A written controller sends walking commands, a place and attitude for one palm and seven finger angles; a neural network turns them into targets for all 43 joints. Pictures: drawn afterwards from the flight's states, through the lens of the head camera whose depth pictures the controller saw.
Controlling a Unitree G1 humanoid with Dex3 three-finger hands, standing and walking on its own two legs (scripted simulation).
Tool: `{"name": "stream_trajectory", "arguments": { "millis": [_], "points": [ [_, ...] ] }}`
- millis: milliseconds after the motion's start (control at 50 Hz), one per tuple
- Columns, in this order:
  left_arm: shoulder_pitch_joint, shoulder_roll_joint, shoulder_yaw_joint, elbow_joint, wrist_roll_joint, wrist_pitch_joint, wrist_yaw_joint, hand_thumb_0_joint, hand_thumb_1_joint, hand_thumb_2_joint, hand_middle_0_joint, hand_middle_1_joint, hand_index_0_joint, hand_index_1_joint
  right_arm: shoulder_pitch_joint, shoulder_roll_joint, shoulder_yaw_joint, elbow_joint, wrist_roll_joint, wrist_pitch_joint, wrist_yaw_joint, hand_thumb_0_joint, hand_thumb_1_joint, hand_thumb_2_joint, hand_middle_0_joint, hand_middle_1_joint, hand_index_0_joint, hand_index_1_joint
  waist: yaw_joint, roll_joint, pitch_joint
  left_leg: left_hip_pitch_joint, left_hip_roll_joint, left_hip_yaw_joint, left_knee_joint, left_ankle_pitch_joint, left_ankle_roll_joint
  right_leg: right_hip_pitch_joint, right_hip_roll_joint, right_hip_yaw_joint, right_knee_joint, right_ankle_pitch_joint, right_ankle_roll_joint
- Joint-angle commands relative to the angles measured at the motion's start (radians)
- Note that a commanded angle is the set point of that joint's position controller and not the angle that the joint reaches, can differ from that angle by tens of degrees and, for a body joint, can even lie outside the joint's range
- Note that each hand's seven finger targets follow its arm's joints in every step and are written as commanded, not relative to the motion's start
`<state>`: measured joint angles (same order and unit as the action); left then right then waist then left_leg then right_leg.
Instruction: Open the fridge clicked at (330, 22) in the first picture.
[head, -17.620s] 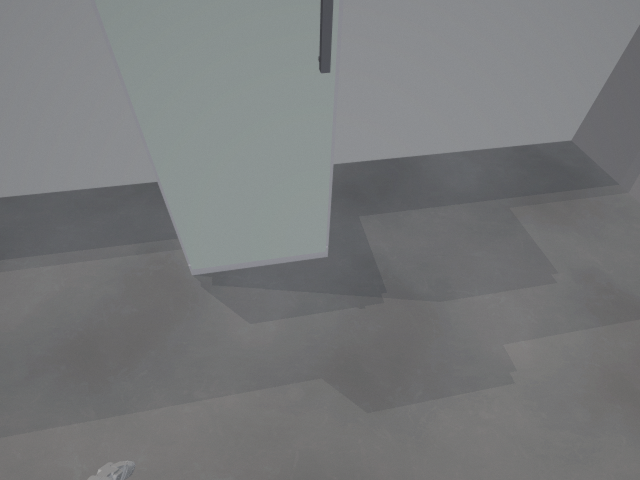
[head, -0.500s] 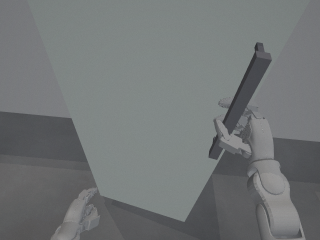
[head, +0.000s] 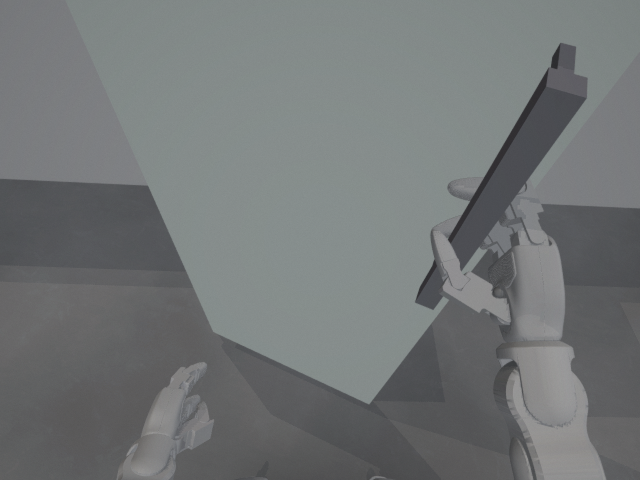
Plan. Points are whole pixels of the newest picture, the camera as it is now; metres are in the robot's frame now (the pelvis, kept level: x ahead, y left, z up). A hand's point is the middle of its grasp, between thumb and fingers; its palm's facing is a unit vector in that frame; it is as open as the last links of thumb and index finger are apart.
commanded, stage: walk backward, drawing the door open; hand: right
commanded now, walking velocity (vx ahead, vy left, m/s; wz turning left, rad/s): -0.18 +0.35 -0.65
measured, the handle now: (477, 210) +0.34 -0.09 +0.20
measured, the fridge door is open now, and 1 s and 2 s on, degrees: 23 54 67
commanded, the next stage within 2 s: stop walking and hold the door back in 1.32 s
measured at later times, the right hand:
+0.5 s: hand (363, 388) +0.18 +0.00 +0.17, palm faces +0.17 +0.97 -0.18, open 7.4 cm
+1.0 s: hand out of the picture +0.11 +0.11 +0.17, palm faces +0.63 +0.74 -0.21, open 7.2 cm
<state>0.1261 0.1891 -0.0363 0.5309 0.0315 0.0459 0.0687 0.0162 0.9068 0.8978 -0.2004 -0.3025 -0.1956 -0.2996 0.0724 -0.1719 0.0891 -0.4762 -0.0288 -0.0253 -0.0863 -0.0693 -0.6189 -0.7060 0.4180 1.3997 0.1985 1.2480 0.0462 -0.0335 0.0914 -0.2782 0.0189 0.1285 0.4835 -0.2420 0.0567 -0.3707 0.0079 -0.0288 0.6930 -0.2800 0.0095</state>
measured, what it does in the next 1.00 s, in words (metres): steps to the left, turning right: left foot, then right foot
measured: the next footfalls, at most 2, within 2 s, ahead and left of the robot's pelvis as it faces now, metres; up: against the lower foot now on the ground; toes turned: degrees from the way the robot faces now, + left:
left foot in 0.32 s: +0.03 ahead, +0.21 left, +0.00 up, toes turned -13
right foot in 0.58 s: -0.12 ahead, +0.08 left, +0.00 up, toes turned -31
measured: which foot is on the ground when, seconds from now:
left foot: down 0.00-0.04, up 0.06-0.30, down 0.32-0.58, up 0.60-0.86, down 0.88-1.00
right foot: down 0.00-0.32, up 0.34-0.56, down 0.58-0.86, up 0.88-1.00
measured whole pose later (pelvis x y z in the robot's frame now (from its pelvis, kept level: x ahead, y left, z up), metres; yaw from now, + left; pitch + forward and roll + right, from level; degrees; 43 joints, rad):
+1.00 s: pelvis -0.05 +0.37 -0.01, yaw -42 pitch -1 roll -1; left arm 0.06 0.17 0.03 0.65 -0.01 -0.09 0.05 0.02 0.91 0.90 -0.20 -0.30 -0.20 -0.30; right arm 0.04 -0.19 0.02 -0.48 0.00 -0.05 -0.06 -0.07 -0.60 -0.81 0.45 1.39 0.18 1.27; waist 0.04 -0.02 0.17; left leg -0.30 0.08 0.08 0.58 -0.26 0.00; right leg -0.52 -0.04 0.00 1.19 -0.60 0.04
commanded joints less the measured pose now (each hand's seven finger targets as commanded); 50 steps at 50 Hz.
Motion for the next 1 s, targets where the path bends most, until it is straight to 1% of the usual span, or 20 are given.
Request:
{"name": "stream_trajectory", "arguments": {
  "millis": [0, 20, 60, 160, 240, 280, 320, 380, 500, 540, 560, 580, 600, 720, 780, 820, 860, 880, 920, 980],
  "points": [
    [-0.064, 0.075, 0.033, -0.161, -0.018, -0.074, 0.012, 0.0, 0.9, 0.9, -0.2, -0.3, -0.2, -0.3, -0.229, -0.059, -0.02, -0.373, 0.046, -0.153, -0.017, 0.0, -0.9, -0.9, 0.45, 1.4, 0.45, 1.4, -0.001, -0.036, -0.389, -0.02, 0.008, 0.011, 0.255, 0.245, -0.065, 0.383, -0.192, 0.235, -0.357, 0.688, -0.068],
    [-0.064, 0.079, 0.041, -0.16, -0.019, -0.093, -0.006, 0.0, 0.9, 0.9, -0.2, -0.3, -0.2, -0.3, -0.26, -0.059, -0.005, -0.363, 0.045, -0.156, -0.018, 0.0, -0.9, -0.9, 0.45, 1.4, 0.45, 1.4, -0.009, -0.155, -0.4, -0.228, -0.059, -0.088, 0.459, -0.239, -0.079, 0.524, -0.375, 0.519, -0.406, 0.995, -0.161],
    [-0.091, 0.068, 0.042, -0.156, -0.002, -0.11, -0.026, 0.0, 0.9, 0.9, -0.2, -0.3, -0.2, -0.3, -0.268, -0.085, -0.025, -0.327, -0.001, -0.152, -0.026, 0.0, -0.9, -0.9, 0.45, 1.4, 0.45, 1.4, -0.022, -0.097, -0.338, -0.284, -0.041, -0.204, 0.667, -0.297, -0.074, 0.408, -0.464, 0.687, -0.412, 0.881, -0.247],
    [-0.117, 0.065, 0.065, -0.081, -0.018, -0.167, -0.037, 0.0, 0.9, 0.9, -0.2, -0.3, -0.2, -0.3, -0.307, -0.045, -0.011, -0.303, 0.012, -0.135, -0.012, 0.0, -0.9, -0.9, 0.45, 1.4, 0.45, 1.4, -0.04, -0.069, -0.369, -0.051, -0.015, -0.217, 0.29, -0.133, -0.066, 0.307, -0.287, 0.333, -0.308, 0.583, -0.117],
    [-0.111, 0.063, 0.067, -0.071, -0.029, -0.172, -0.033, 0.0, 0.9, 0.9, -0.2, -0.3, -0.2, -0.3, -0.342, -0.057, -0.012, -0.294, 0.021, -0.136, -0.004, 0.0, -0.9, -0.9, 0.45, 1.4, 0.45, 1.4, -0.024, -0.197, -0.37, 0.159, -0.048, -0.136, 0.003, -0.037, -0.083, 0.185, -0.223, 0.32, -0.339, 0.316, -0.113],
    [-0.112, 0.042, 0.061, -0.069, -0.037, -0.166, -0.032, 0.0, 0.9, 0.9, -0.2, -0.3, -0.2, -0.3, -0.336, -0.085, -0.028, -0.325, 0.021, -0.146, -0.002, 0.0, -0.9, -0.9, 0.45, 1.4, 0.45, 1.4, -0.021, -0.028, -0.355, 0.212, 0.013, -0.15, -0.205, 0.139, -0.073, 0.142, -0.123, 0.214, -0.23, 0.203, -0.062],
    [-0.146, 0.007, 0.048, -0.081, -0.038, -0.154, -0.024, 0.0, 0.9, 0.9, -0.2, -0.3, -0.2, -0.3, -0.343, -0.164, -0.103, -0.38, 0.016, -0.146, -0.014, 0.0, -0.9, -0.9, 0.45, 1.4, 0.45, 1.4, -0.035, 0.272, -0.327, 0.1, 0.24, -0.211, -0.227, 0.301, 0.039, 0.009, 0.034, -0.008, 0.154, -0.181, 0.009],
    [-0.147, 0.009, 0.057, -0.081, -0.03, -0.157, 0.002, 0.0, 0.9, 0.9, -0.2, -0.3, -0.2, -0.3, -0.231, -0.078, -0.072, -0.345, 0.008, -0.108, 0.007, 0.0, -0.9, -0.9, 0.45, 1.4, 0.45, 1.4, -0.06, 0.251, -0.317, 0.121, 0.264, -0.155, -0.139, 0.333, 0.137, -0.104, -0.018, 0.03, 0.513, -0.28, 0.005],
    [-0.071, 0.014, 0.052, -0.096, -0.007, -0.183, 0.013, 0.0, 0.9, 0.9, -0.2, -0.3, -0.2, -0.3, -0.278, -0.024, 0.009, -0.366, 0.014, -0.147, 0.03, 0.0, -0.9, -0.9, 0.45, 1.4, 0.45, 1.4, -0.016, 0.156, -0.351, 0.234, 0.202, -0.044, 0.046, 0.631, 0.103, 0.036, -0.042, -0.089, -0.099, -0.089, 0.024],
    [-0.001, 0.061, 0.081, -0.105, -0.014, -0.196, 0.01, 0.0, 0.9, 0.9, -0.2, -0.3, -0.2, -0.3, -0.343, -0.002, 0.069, -0.374, 0.013, -0.154, 0.032, 0.0, -0.9, -0.9, 0.45, 1.4, 0.45, 1.4, 0.045, -0.007, -0.386, -0.095, 0.118, -0.007, 0.33, 0.367, 0.011, 0.433, -0.18, 0.102, -0.348, 0.373, -0.03],
    [-0.016, 0.113, 0.106, -0.119, -0.005, -0.2, 0.006, 0.0, 0.9, 0.9, -0.2, -0.3, -0.2, -0.3, -0.321, 0.015, 0.101, -0.329, 0.004, -0.165, 0.037, 0.0, -0.9, -0.9, 0.45, 1.4, 0.45, 1.4, 0.027, -0.213, -0.355, -0.431, -0.01, -0.032, 0.513, -0.208, -0.068, 0.652, -0.487, 0.511, -0.358, 0.915, -0.126],
    [0.005, 0.124, 0.1, -0.115, 0.007, -0.198, -0.014, 0.0, 0.9, 0.9, -0.2, -0.3, -0.2, -0.3, -0.337, -0.019, 0.074, -0.301, -0.041, -0.182, 0.041, 0.0, -0.9, -0.9, 0.45, 1.4, 0.45, 1.4, 0.018, -0.12, -0.366, -0.497, 0.003, -0.16, 0.641, -0.346, -0.082, 0.689, -0.587, 0.633, -0.297, 1.149, -0.217],
    [-0.039, 0.131, 0.101, -0.12, 0.0, -0.208, -0.031, 0.0, 0.9, 0.9, -0.2, -0.3, -0.2, -0.3, -0.368, -0.052, 0.032, -0.314, -0.042, -0.19, 0.043, 0.0, -0.9, -0.9, 0.45, 1.4, 0.45, 1.4, 0.007, 0.001, -0.341, -0.517, 0.01, -0.205, 0.677, -0.284, -0.071, 0.648, -0.584, 0.591, -0.301, 1.029, -0.229],
    [-0.093, 0.11, 0.115, -0.054, -0.03, -0.227, -0.05, 0.0, 0.9, 0.9, -0.2, -0.3, -0.2, -0.3, -0.326, 0.003, 0.023, -0.262, -0.004, -0.159, 0.051, 0.0, -0.9, -0.9, 0.45, 1.4, 0.45, 1.4, -0.032, -0.159, -0.305, -0.055, 0.018, -0.183, 0.373, -0.041, -0.088, 0.183, -0.32, 0.188, -0.314, 0.406, -0.081],
    [-0.109, 0.104, 0.11, -0.067, -0.061, -0.214, -0.05, 0.0, 0.9, 0.9, -0.2, -0.3, -0.2, -0.3, -0.337, -0.022, -0.006, -0.255, 0.011, -0.159, 0.037, 0.0, -0.9, -0.9, 0.45, 1.4, 0.45, 1.4, -0.028, -0.215, -0.302, 0.188, -0.051, -0.065, 0.135, -0.022, -0.106, 0.052, -0.254, 0.191, -0.331, 0.082, -0.083],
    [-0.12, 0.077, 0.097, -0.068, -0.069, -0.198, -0.049, 0.0, 0.9, 0.9, -0.2, -0.3, -0.2, -0.3, -0.349, -0.073, -0.047, -0.284, 0.003, -0.167, 0.028, 0.0, -0.9, -0.9, 0.45, 1.4, 0.45, 1.4, -0.038, -0.054, -0.314, 0.263, -0.014, -0.054, -0.07, 0.006, -0.114, 0.012, -0.159, 0.138, -0.203, -0.104, -0.053],
    [-0.146, 0.021, 0.091, -0.073, -0.069, -0.198, -0.035, 0.0, 0.9, 0.9, -0.2, -0.3, -0.2, -0.3, -0.291, -0.182, -0.157, -0.33, -0.001, -0.154, 0.009, 0.0, -0.9, -0.9, 0.45, 1.4, 0.45, 1.4, -0.077, 0.4, -0.302, 0.123, 0.301, -0.329, -0.229, 0.04, 0.062, -0.108, 0.036, -0.007, 0.434, -0.383, 0.012],
    [-0.17, -0.002, 0.07, -0.065, -0.052, -0.206, -0.02, 0.0, 0.9, 0.9, -0.2, -0.3, -0.2, -0.3, -0.306, -0.199, -0.191, -0.371, 0.006, -0.154, 0.003, 0.0, -0.9, -0.9, 0.45, 1.4, 0.45, 1.4, -0.092, 0.399, -0.278, 0.065, 0.377, -0.337, -0.221, 0.138, 0.125, -0.168, 0.003, 0.035, 0.635, -0.423, 0.001],
    [-0.164, 0.023, 0.088, -0.058, -0.046, -0.194, -0.004, 0.0, 0.9, 0.9, -0.2, -0.3, -0.2, -0.3, -0.249, -0.168, -0.189, -0.371, 0.006, -0.161, 0.018, 0.0, -0.9, -0.9, 0.45, 1.4, 0.45, 1.4, -0.063, 0.312, -0.299, 0.181, 0.333, -0.211, -0.09, 0.379, 0.151, -0.202, -0.051, 0.021, 0.703, -0.366, 0.021],
    [-0.157, 0.0, 0.062, -0.083, -0.032, -0.174, -0.004, 0.0, 0.9, 0.9, -0.2, -0.3, -0.2, -0.3, -0.218, -0.102, -0.14, -0.37, 0.028, -0.171, 0.019, 0.0, -0.9, -0.9, 0.45, 1.4, 0.45, 1.4, -0.047, 0.216, -0.302, 0.232, 0.264, -0.037, -0.004, 0.572, 0.115, -0.079, -0.061, -0.075, 0.316, -0.306, 0.028]
  ]
}}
